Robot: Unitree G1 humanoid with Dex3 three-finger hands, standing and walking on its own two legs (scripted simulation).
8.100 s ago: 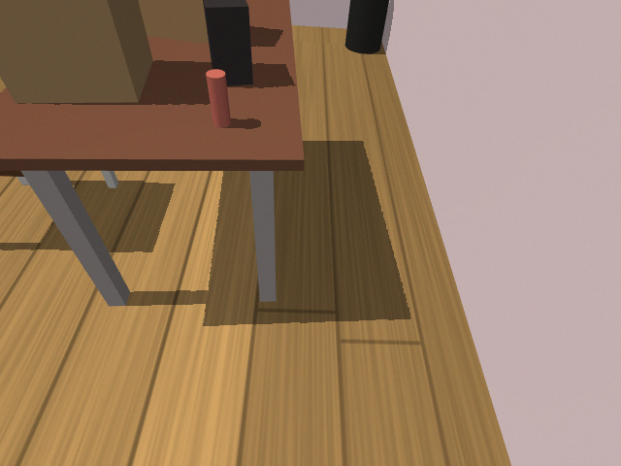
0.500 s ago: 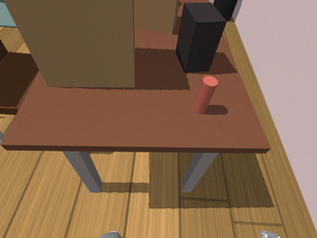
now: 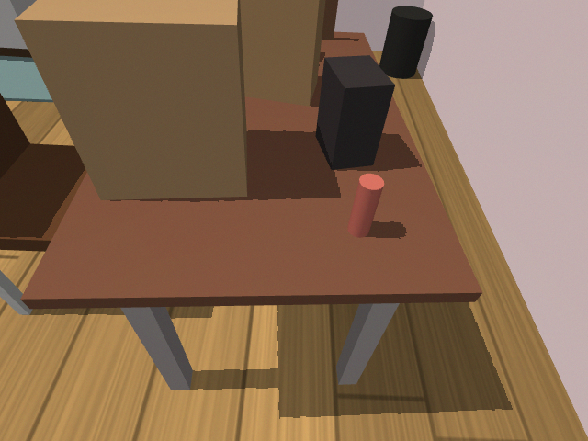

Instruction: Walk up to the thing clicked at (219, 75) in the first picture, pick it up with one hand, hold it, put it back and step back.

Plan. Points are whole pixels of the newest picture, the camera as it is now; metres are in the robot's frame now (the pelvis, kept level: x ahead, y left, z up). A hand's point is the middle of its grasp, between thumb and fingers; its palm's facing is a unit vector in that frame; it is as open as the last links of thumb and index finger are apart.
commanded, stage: walk up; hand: right
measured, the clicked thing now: (364, 207) +0.51 -0.15 +0.02
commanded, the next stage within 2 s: stand in 0.58 s
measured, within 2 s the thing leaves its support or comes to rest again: neither
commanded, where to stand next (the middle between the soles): +0.05 +0.00 m, yaw +2 degrees
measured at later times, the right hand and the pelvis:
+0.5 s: hand out of the picture +0.09 -0.25 -0.15, palm faces -0.02 +0.94 -0.33, open 7.4 cm; pelvis +0.01 +0.00 +0.00, yaw +1 degrees
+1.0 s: hand out of the picture +0.09 -0.25 -0.15, palm faces -0.01 +0.94 -0.34, open 7.4 cm; pelvis +0.01 +0.00 +0.00, yaw +1 degrees
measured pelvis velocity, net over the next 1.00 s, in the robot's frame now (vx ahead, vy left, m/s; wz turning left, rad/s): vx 0.01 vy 0.00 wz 0.01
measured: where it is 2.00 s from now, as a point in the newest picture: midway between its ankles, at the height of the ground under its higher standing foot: outside the picture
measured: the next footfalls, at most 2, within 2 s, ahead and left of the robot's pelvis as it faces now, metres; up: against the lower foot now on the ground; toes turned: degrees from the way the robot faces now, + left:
none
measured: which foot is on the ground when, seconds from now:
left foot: down 0.00-1.00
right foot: down 0.00-1.00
